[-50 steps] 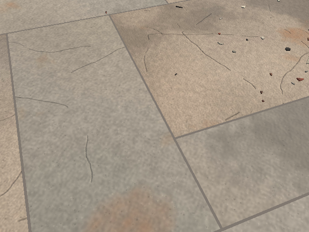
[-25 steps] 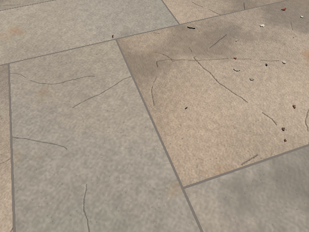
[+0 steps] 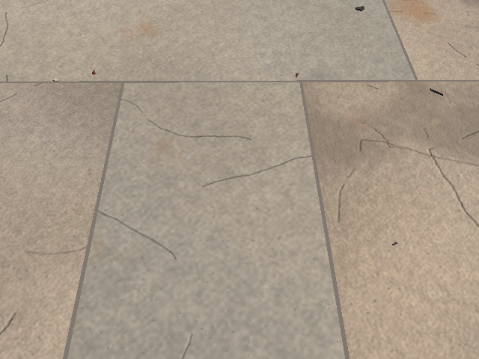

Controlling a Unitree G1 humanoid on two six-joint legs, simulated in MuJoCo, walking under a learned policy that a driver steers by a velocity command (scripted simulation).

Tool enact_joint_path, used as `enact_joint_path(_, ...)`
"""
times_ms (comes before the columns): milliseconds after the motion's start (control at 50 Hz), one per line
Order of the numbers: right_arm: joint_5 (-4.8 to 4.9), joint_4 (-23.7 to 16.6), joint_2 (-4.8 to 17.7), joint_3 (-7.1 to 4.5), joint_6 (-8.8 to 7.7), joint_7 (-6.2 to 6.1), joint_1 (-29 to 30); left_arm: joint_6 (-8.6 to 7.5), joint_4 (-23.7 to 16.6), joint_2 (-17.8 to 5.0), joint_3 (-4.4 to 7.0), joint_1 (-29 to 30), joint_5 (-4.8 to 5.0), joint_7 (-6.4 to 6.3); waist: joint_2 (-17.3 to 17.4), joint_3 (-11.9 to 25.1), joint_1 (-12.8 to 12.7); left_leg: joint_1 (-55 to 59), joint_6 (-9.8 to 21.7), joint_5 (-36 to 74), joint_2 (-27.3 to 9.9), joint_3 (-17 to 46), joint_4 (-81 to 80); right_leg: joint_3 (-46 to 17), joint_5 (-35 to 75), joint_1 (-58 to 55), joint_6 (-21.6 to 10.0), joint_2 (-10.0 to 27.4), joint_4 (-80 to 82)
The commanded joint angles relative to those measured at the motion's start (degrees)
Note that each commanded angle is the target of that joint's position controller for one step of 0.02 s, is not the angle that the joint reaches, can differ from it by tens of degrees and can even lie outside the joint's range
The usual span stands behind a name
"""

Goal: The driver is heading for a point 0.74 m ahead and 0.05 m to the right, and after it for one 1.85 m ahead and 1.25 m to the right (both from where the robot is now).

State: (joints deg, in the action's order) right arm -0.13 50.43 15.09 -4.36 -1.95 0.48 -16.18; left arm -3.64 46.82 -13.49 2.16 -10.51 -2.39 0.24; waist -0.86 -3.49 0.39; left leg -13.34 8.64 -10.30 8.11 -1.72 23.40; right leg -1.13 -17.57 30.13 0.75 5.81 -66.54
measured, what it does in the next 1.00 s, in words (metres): walks ahead: right foot, then left foot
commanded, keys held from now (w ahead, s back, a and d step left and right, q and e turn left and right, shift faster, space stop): w+q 0.18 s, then w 0.50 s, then w+e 0.30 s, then e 0.02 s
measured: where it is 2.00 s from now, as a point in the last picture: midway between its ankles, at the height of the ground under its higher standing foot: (235, 263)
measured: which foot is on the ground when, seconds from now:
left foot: down 0.00-0.38, up 0.40-0.86, down 0.88-1.00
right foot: up 0.00-0.34, down 0.36-0.88, up 0.90-1.00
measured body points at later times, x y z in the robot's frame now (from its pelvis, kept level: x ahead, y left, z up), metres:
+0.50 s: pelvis +0.29 -0.04 +0.00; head +0.31 -0.05 +0.45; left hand +0.35 +0.24 -0.11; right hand +0.38 -0.30 -0.14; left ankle +0.16 +0.05 -0.65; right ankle +0.35 -0.12 -0.74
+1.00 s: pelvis +0.53 +0.05 +0.00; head +0.55 +0.07 +0.45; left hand +0.49 +0.31 -0.15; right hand +0.71 -0.18 -0.10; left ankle +0.56 +0.13 -0.74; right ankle +0.44 -0.09 -0.66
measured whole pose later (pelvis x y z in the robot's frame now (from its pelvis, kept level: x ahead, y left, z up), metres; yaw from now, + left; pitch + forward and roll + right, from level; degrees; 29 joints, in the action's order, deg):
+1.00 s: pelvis +0.53 +0.05 +0.00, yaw +6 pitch +1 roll -1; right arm -2.0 45.8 12.8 -1.3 -4.5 -0.1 -8.3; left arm -2.5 53.8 -14.4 3.1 -21.8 -0.6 0.6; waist -1.7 -1.9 -2.4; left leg -17.3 3.0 -10.6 -0.1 -6.0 27.0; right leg -0.4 -21.2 19.9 -4.5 -0.1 -61.5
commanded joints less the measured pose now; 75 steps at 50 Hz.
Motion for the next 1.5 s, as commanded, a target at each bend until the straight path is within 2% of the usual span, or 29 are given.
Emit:
enact_joint_path(20,0.29,-2.94,7.69,-1.56,-1.85,-0.16,-2.26,1.64,-2.43,-4.09,0.91,-3.48,-0.52,0.38,0.97,2.98,-1.64,3.12,7.91,18.45,-14.84,16.16,-11.44,0.76,4.02,4.24,1.75,0.65,5.10)
enact_joint_path(240,-0.62,-1.78,7.83,-1.23,-1.53,-1.01,-12.88,0.64,-9.93,-4.52,-0.25,16.50,0.51,1.43,5.05,0.64,5.75,14.94,4.21,24.66,-14.96,19.56,-7.19,1.69,16.92,9.05,0.83,-3.59,29.75)
enact_joint_path(300,-0.79,-1.90,8.68,-1.08,-1.97,-1.58,-10.60,-0.16,-9.20,-5.83,0.08,11.83,0.65,1.36,5.92,0.97,2.67,14.01,1.87,31.24,-16.47,19.81,-4.71,1.70,13.89,-2.01,-2.29,-5.21,35.57)
enact_joint_path(340,-0.81,-1.73,9.89,-1.17,-2.37,-1.21,-8.66,-0.97,-5.16,-8.31,1.37,-0.97,0.71,0.32,4.10,6.58,-3.29,12.93,-0.16,42.28,-13.48,16.75,8.83,3.19,11.38,-17.87,-4.84,-8.02,40.09)
enact_joint_path(360,-0.62,-2.31,8.17,-0.62,-2.72,-0.81,-8.71,-1.61,-3.74,-10.86,2.17,-9.42,-0.09,-0.53,1.42,12.51,-6.83,5.91,-1.16,31.97,-10.78,14.82,21.68,-3.70,7.53,-30.73,-7.18,-1.08,40.55)
enact_joint_path(380,1.47,-3.40,2.73,0.51,-2.76,-0.53,-15.68,-1.45,-3.46,-17.07,3.70,-15.31,-1.36,-0.98,-10.84,21.31,-5.16,-10.07,-3.98,2.46,-2.54,8.89,41.94,-29.07,0.71,-46.86,-14.11,15.07,42.57)
enact_joint_path(400,0.20,-2.40,5.58,0.23,-2.55,-0.74,-17.00,-0.51,-2.33,-15.08,3.72,-13.48,0.15,-0.24,-12.17,20.25,-3.59,-18.45,-3.71,-18.82,-0.62,8.86,48.92,-44.00,-2.92,-44.61,-16.78,18.20,50.46)
enact_joint_path(420,-0.92,-2.42,6.77,0.02,-2.15,-0.73,-12.29,-0.24,-3.35,-10.58,2.80,-7.80,1.03,0.04,-4.53,9.99,-1.90,-21.26,-3.56,-13.81,-4.27,9.83,51.06,-36.43,-7.26,-35.60,-16.05,16.00,51.42)
enact_joint_path(440,-1.33,-3.28,6.24,0.34,-2.21,-0.24,-7.54,-0.41,-3.65,-7.09,1.98,-4.36,1.13,0.31,-0.02,5.34,-1.76,-20.76,-3.61,-9.85,-6.28,9.43,48.27,-28.30,-3.97,-28.84,-14.75,13.05,52.61)
enact_joint_path(480,-2.04,-4.19,5.11,0.59,-1.49,0.56,-5.30,-0.99,-2.01,-5.19,1.20,-3.97,1.08,0.13,-2.84,2.25,0.17,-18.19,-4.17,-7.85,-8.99,8.18,42.91,-17.77,6.42,-22.27,-12.04,7.95,54.90)
enact_joint_path(540,-2.46,-3.78,3.67,1.10,-0.46,1.26,-5.69,-2.42,0.50,-5.77,1.28,-7.32,1.74,0.56,-4.08,3.19,1.21,-17.57,-5.33,-6.17,-9.62,5.98,40.24,-11.99,17.48,-21.56,-12.59,6.30,56.30)
enact_joint_path(640,-2.21,-7.63,2.09,2.37,-0.45,1.83,6.95,-2.36,3.28,-6.05,1.31,-11.42,2.06,0.71,-3.27,0.08,-0.86,-23.60,-7.57,3.47,-12.94,1.56,27.10,-5.78,20.34,-23.03,-12.54,4.03,59.98)
enact_joint_path(760,-1.52,-10.47,1.56,3.31,-1.03,1.62,17.02,-1.84,6.17,-7.80,1.53,-17.05,1.92,0.33,-3.21,-0.39,-3.59,-17.83,-7.80,7.48,-10.57,-1.01,12.26,-5.57,28.49,-26.46,-11.55,4.64,56.01)
enact_joint_path(820,-1.47,-10.31,3.00,2.81,-1.79,0.97,15.34,-1.33,6.51,-9.16,1.88,-16.15,1.51,-0.16,-3.58,0.44,-1.76,-12.51,-6.51,2.43,-9.13,-0.30,8.08,-8.25,32.96,-28.82,-10.79,6.15,50.99)
enact_joint_path(860,-2.22,-6.38,5.44,1.57,-2.99,-0.05,3.50,-1.15,6.57,-8.84,1.80,-14.99,1.91,-0.14,-0.80,6.28,3.57,4.51,-4.39,2.51,-8.00,-0.03,1.65,-5.96,37.25,-25.62,-8.95,2.60,37.26)
enact_joint_path(880,-3.56,-4.85,9.60,0.37,-3.67,-0.94,-6.27,-1.38,4.73,-6.69,1.19,-13.86,2.43,0.03,4.08,13.67,7.47,18.68,-1.56,-2.88,-18.50,10.50,0.41,-3.47,24.86,-16.47,-7.62,-0.82,22.71)
enact_joint_path(900,-4.22,-4.98,15.25,-1.04,-3.17,-1.24,-8.80,-1.19,2.97,-0.09,-0.12,-19.33,4.07,-0.16,15.94,19.89,5.34,31.85,3.55,-7.91,-33.94,32.29,-4.13,2.62,-9.03,1.73,-5.41,-9.29,5.29)
enact_joint_path(920,-2.33,-5.25,11.99,-0.74,-2.30,-1.02,-7.03,-0.26,4.03,-6.76,1.56,-18.31,2.46,-0.71,10.38,17.77,5.07,26.56,4.90,-12.50,-34.15,37.77,-7.16,-1.06,-12.27,6.30,-6.20,-7.44,-1.43)
enact_joint_path(960,-1.59,-5.87,4.81,1.06,-2.61,-0.64,0.65,0.21,3.58,-5.46,1.83,-12.67,1.93,0.15,5.32,5.37,2.06,13.56,2.30,-7.99,-28.33,22.26,-10.83,-2.37,-3.46,6.38,-6.16,-2.83,-0.50)
enact_joint_path(1000,-1.34,-5.24,2.60,1.66,-3.36,-1.05,2.29,1.59,3.74,-4.55,2.12,-11.99,0.93,0.89,6.76,1.98,-0.35,7.14,-0.20,4.81,-24.51,12.32,-12.70,-1.57,-0.77,3.20,-4.76,-1.38,1.74)
enact_joint_path(1060,-0.60,-3.94,3.33,1.39,-4.67,-1.30,0.66,3.25,3.00,-2.71,2.23,-11.56,0.76,1.25,5.17,3.15,-2.68,6.46,0.47,33.94,-24.13,3.06,-9.76,-0.04,1.14,2.34,-2.91,-2.45,1.66)
enact_joint_path(1180,-0.51,-2.78,4.37,1.06,-3.35,-2.03,0.61,3.83,-1.84,-0.77,0.92,-1.13,0.75,2.64,7.75,2.06,-1.47,4.06,-0.28,36.30,-21.01,-8.96,-7.96,4.79,14.27,-0.92,-2.34,-3.30,20.75)
enact_joint_path(1300,-0.14,-1.97,7.73,-0.50,-1.44,-2.65,-0.85,3.60,-3.93,-4.14,1.75,-0.90,-0.24,2.60,7.35,4.65,-1.14,10.10,-1.73,40.27,-24.13,-9.51,5.37,7.06,6.87,-8.01,-6.41,-6.42,31.28)
enact_joint_path(1340,-0.17,-2.01,8.00,-0.74,-0.27,-2.46,-2.33,2.04,-2.00,-6.97,2.98,-8.99,-0.92,1.49,-0.15,10.01,-4.91,6.46,-5.57,28.88,-20.45,-11.48,25.20,4.00,20.17,-19.84,-9.35,-6.93,41.09)
enact_joint_path(1360,-1.11,-4.25,4.10,0.13,0.14,-2.13,-6.51,1.58,-2.62,-14.21,4.64,-10.32,-0.64,0.61,-11.74,14.52,-2.24,-7.41,-8.41,-11.02,-14.84,-12.08,41.80,-14.12,52.31,-31.91,-13.81,9.13,36.95)
enact_joint_path(1380,-0.62,-6.10,3.83,0.37,1.37,-1.98,-6.47,2.83,-3.50,-17.42,5.90,-11.50,2.34,0.37,-14.27,22.13,-3.58,-18.55,-10.25,-30.09,-5.41,-3.30,54.19,-31.28,54.24,-38.49,-25.20,17.10,41.37)
enact_joint_path(1400,-1.49,-5.71,5.07,0.36,2.05,-1.97,-3.68,3.91,-4.54,-15.19,5.56,-10.04,3.29,0.17,-4.19,19.27,-4.19,-20.97,-10.45,-27.08,-9.27,2.34,54.98,-27.52,40.90,-34.67,-24.27,15.68,44.71)
enact_joint_path(1440,-1.01,-6.42,4.46,0.38,1.99,-2.15,2.07,5.05,-4.88,-9.39,3.81,-2.86,2.34,-0.59,-0.53,6.36,-1.49,-21.35,-10.34,-17.70,-11.72,3.32,47.75,-19.89,25.93,-21.39,-18.99,8.66,48.91)
enact_joint_path(1500,-2.34,-5.76,4.21,0.34,3.56,-1.97,-0.93,4.76,-5.36,-7.69,3.37,-0.93,1.83,-0.43,-2.39,8.18,0.72,-14.45,-10.40,-12.85,-10.95,2.95,41.77,-15.74,19.03,-15.66,-15.38,3.08,50.48)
